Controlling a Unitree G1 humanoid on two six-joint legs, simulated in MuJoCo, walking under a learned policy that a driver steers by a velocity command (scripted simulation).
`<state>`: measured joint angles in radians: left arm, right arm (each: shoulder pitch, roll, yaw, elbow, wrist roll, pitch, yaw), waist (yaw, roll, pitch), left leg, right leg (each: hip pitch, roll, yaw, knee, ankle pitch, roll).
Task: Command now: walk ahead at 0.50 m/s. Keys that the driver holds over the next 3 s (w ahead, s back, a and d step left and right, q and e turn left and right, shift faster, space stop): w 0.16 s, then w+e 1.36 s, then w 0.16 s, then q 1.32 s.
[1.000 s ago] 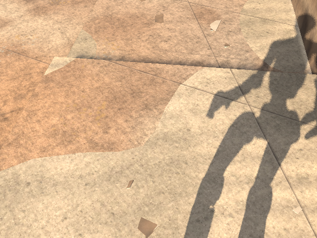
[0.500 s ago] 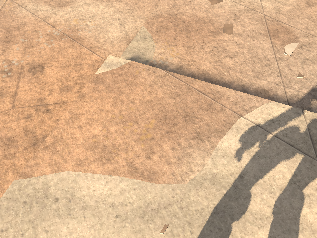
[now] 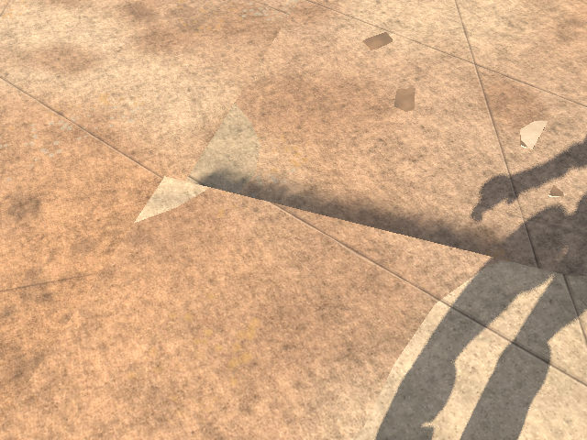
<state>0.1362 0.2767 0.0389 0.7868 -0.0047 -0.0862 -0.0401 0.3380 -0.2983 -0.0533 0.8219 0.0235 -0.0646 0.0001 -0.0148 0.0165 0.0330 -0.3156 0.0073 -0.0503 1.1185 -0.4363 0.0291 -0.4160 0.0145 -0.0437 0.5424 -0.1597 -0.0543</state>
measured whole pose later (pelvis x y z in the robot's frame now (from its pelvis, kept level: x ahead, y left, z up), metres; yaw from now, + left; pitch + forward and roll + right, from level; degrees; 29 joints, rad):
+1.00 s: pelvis +0.55 -0.07 -0.02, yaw -26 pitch +2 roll +0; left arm 0.11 0.27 0.04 0.78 0.04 -0.09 -0.05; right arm 0.42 -0.23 -0.01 0.94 -0.12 -0.11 0.03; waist -0.03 0.00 -0.02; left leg 0.06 0.16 0.22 0.66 -0.46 -0.05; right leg -0.53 0.06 -0.03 0.66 -0.18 -0.10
